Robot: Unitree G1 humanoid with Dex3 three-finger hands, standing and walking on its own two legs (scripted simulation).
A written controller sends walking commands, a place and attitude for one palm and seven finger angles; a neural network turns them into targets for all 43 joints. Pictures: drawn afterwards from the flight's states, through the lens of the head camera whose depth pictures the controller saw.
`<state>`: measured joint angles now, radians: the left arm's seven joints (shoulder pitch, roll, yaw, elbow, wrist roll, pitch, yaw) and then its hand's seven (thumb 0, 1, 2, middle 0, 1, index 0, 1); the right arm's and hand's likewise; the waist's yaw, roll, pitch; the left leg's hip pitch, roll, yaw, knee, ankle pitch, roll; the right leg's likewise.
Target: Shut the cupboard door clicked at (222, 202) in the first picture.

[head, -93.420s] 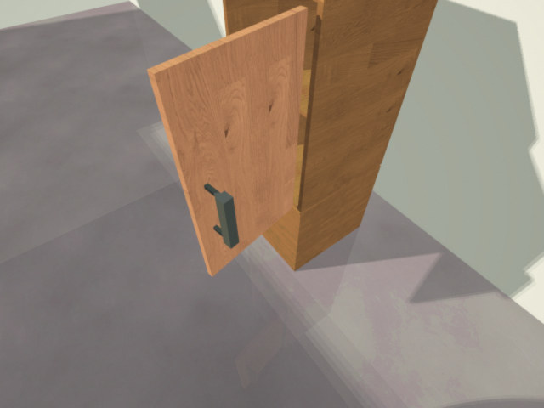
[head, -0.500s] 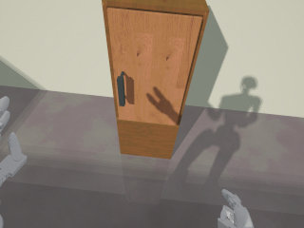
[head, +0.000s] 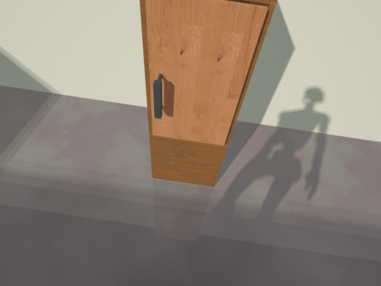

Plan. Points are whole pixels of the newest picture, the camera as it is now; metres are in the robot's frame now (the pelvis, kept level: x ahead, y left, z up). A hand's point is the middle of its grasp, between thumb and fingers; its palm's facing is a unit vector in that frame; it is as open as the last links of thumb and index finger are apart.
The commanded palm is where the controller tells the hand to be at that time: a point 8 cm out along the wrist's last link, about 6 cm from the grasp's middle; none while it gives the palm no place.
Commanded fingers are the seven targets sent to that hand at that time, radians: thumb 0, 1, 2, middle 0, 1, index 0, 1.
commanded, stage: let the arm hang, fingers relaxed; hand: left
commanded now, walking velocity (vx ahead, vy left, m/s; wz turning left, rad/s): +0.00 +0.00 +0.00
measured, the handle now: (159, 96) +0.75 +0.15 -0.09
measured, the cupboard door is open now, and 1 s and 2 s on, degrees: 0 0 0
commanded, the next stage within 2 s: look to check the result in 0.70 s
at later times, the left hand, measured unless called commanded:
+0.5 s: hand out of the picture -0.03 +0.16 -0.18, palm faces +0.04 -0.99 -0.17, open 7.4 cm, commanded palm none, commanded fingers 0.00 0.90 0.90 -0.20 -0.30 -0.20 -0.30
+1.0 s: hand out of the picture -0.03 +0.15 -0.17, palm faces +0.04 -0.98 -0.18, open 7.4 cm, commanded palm none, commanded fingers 0.00 0.90 0.90 -0.20 -0.30 -0.20 -0.30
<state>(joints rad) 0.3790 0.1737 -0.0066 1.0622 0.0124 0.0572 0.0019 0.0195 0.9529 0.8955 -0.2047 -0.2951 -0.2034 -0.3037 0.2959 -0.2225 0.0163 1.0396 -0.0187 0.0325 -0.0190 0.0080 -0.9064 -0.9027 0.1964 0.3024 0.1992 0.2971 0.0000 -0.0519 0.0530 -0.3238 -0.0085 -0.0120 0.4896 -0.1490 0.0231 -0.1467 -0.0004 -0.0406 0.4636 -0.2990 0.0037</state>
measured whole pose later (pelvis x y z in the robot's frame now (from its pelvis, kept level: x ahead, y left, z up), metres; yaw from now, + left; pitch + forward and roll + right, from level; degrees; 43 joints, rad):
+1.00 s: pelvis +0.01 -0.01 +0.00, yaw -1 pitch -2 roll +0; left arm 0.35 0.14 0.02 1.14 0.01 0.01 0.03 0.01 0.91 0.90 -0.20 -0.29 -0.20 -0.30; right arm 0.30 -0.13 0.00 1.11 -0.01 0.01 -0.04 0.00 -0.91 -0.90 0.20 0.30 0.20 0.30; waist 0.00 0.00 0.05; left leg -0.26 0.00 -0.01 0.44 -0.15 0.01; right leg -0.10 0.00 -0.03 0.43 -0.30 -0.01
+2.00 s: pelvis +0.04 -0.03 +0.01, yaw -1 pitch -2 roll +0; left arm 0.33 0.14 0.01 1.14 0.01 0.00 0.04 0.01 0.91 0.90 -0.20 -0.29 -0.20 -0.30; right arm 0.26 -0.15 0.01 1.13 -0.01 0.00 -0.04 0.00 -0.91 -0.90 0.20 0.30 0.20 0.30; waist 0.00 -0.01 0.05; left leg -0.20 0.01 -0.01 0.42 -0.19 -0.01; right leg -0.02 0.01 -0.03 0.37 -0.32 -0.03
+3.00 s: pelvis +0.05 -0.03 +0.00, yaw -1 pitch -2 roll +0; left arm 0.34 0.13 0.01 1.13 0.01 0.00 0.04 0.01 0.91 0.90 -0.20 -0.29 -0.20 -0.30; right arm 0.27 -0.14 0.01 1.13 -0.01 0.00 -0.05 0.00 -0.91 -0.90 0.20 0.30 0.20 0.30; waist 0.01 -0.01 0.05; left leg -0.19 0.01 -0.01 0.43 -0.20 -0.02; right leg 0.00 0.02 -0.03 0.37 -0.33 -0.03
